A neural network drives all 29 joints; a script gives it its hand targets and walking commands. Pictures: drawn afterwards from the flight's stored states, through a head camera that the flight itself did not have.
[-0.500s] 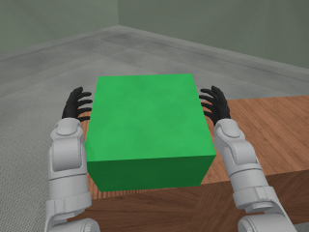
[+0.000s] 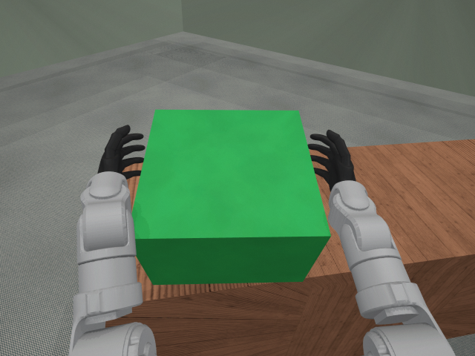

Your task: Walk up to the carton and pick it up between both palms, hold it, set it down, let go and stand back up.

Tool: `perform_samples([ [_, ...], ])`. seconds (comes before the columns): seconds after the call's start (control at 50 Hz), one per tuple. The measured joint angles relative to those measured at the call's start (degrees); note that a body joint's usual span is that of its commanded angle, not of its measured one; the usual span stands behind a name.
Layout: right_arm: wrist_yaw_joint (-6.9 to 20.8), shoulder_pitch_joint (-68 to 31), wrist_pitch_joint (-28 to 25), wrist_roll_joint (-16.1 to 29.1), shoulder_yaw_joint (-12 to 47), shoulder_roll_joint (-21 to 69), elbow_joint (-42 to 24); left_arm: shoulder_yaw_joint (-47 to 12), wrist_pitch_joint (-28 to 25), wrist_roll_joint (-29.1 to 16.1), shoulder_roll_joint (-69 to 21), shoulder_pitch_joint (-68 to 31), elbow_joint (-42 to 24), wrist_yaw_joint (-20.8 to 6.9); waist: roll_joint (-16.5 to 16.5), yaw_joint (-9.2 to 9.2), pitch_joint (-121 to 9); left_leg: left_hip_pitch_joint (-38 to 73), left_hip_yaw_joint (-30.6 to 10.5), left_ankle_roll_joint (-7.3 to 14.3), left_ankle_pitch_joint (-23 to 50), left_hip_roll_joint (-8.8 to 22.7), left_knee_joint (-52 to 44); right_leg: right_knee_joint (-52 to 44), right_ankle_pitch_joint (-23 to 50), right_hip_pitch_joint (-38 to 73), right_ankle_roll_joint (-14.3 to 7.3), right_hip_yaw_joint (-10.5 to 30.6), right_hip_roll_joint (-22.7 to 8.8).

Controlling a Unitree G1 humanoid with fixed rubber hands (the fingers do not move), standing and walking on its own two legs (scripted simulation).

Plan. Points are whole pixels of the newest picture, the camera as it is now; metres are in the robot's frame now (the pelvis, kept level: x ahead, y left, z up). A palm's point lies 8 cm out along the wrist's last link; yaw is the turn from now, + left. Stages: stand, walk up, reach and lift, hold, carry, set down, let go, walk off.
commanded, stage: hold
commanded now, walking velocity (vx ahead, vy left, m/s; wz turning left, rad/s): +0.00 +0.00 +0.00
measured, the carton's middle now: (228, 194) +0.40 +0.01 +0.11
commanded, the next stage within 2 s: none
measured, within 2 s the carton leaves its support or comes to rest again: neither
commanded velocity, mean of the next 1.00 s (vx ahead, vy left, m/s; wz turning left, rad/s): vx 0.00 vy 0.00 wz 0.00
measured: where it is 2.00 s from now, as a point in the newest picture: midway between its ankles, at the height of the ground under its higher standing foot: outside the picture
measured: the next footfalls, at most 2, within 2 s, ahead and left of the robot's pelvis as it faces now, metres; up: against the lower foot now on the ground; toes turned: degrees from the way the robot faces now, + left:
none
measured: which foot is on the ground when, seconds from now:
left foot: down 0.00-1.00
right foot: down 0.00-1.00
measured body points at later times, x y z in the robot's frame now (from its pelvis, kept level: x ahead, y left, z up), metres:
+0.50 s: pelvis +0.00 +0.01 +0.00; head -0.04 +0.03 +0.45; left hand +0.37 +0.19 +0.19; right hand +0.37 -0.17 +0.17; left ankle +0.03 +0.11 -0.75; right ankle +0.00 -0.09 -0.75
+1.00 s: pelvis -0.01 +0.00 +0.00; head -0.04 +0.02 +0.45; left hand +0.37 +0.19 +0.18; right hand +0.37 -0.18 +0.16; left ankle +0.03 +0.11 -0.75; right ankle +0.00 -0.09 -0.75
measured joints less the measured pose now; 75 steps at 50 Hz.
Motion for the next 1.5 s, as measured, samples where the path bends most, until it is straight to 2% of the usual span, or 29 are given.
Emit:
perform_samples([
  [0.08,-0.2,-0.3,0.7,0.8,0.7,0.4,0.3,0.7,1.3,1.0,0.1,1.2,-1.7,-1.3,-1.4,0.1,-0.1,1.5,-0.2,-0.2,-0.6,0.0,0.2,-0.2,-0.5,1.7,-0.1,-0.2,0.0],
  [0.18,1.0,-0.2,1.5,0.5,-0.6,1.3,0.7,0.0,2.7,1.5,0.4,2.4,-3.1,-1.8,-2.2,0.11,0.6,1.4,-0.8,-0.4,-0.8,-0.3,0.7,-0.1,-0.7,2.2,-0.1,-0.8,-0.2],
  [0.34,2.7,0.8,0.3,-0.7,-3.0,0.9,0.1,-3.1,2.2,-0.3,0.4,2.5,-3.2,0.6,-0.5,-0.49,2.0,-1.5,-1.1,0.0,-0.2,-0.7,1.2,0.3,-0.2,-0.6,0.3,-1.2,-0.7],
  [0.48,0.9,2.2,0.1,1.2,-0.1,-1.0,-2.5,-3.3,0.8,-1.6,-0.1,2.9,-3.4,2.2,0.8,-0.66,0.7,-1.3,0.0,0.2,-0.7,-0.2,1.2,-0.2,0.0,-0.6,0.4,0.0,-0.3],
  [0.62,-0.1,0.5,2.0,1.9,1.5,-0.4,-1.5,-0.1,2.1,0.4,-0.4,2.6,-3.5,-0.5,-0.7,0.1,-0.5,1.5,0.1,-0.2,-1.0,0.1,0.5,-0.3,-0.5,1.8,-0.1,0.1,0.1],
  [0.74,0.8,-0.4,3.1,0.7,-0.5,1.3,-0.6,0.4,3.2,1.2,0.3,2.6,-3.7,-2.0,-1.6,0.12,0.5,1.2,-1.1,-0.6,-0.3,0.0,0.6,-0.1,-0.4,1.9,-0.4,-1.1,0.1],
  [0.9,2.9,-0.5,1.1,-2.8,-4.6,1.9,1.3,-1.5,1.9,-0.2,0.5,0.2,-0.1,-0.2,0.2,-0.34,1.6,-2.4,-1.5,-0.1,1.2,-0.5,0.3,0.8,0.3,-2.0,-0.1,-1.6,-0.5],
  [1.04,0.7,0.7,-0.6,-0.9,-1.5,0.1,-0.4,-1.6,-0.5,-1.1,0.1,-0.2,0.5,1.5,1.0,-0.23,0.4,-1.8,-0.2,0.2,0.5,-0.1,0.3,0.2,0.4,-1.7,0.1,-0.2,-0.1],
  [1.16,-0.3,-0.6,0.5,0.9,0.9,0.0,0.5,0.8,0.8,0.9,-0.1,0.6,-1.1,-0.8,-0.9,0.19,-0.4,1.6,0.1,-0.1,-0.6,0.0,0.1,-0.1,-0.4,1.6,0.0,0.2,0.0],
  [1.28,0.7,-0.5,1.9,0.9,-0.3,1.4,0.6,0.4,3.0,1.7,0.4,2.4,-3.4,-2.2,-2.3,0.26,0.7,1.9,-0.9,-0.4,-0.8,-0.2,0.8,-0.2,-0.7,2.7,-0.1,-0.9,-0.2],
  [1.4,2.8,0.2,1.2,-1.0,-3.2,1.5,0.7,-2.3,2.8,0.2,0.5,2.6,-3.2,-0.3,-1.2,-0.21,2.2,-1.1,-1.5,-0.2,-0.1,-0.6,1.3,0.4,-0.3,-0.1,0.1,-1.6,-0.6],
  [1.5,2.7,1.2,-0.3,-1.0,-3.1,0.3,-0.7,-4.1,1.1,-1.6,0.3,2.1,-2.5,2.1,0.5,-0.65,2.0,-2.7,-0.9,0.1,0.2,-0.5,1.2,0.4,0.2,-2.0,0.3,-1.0,-0.6],
])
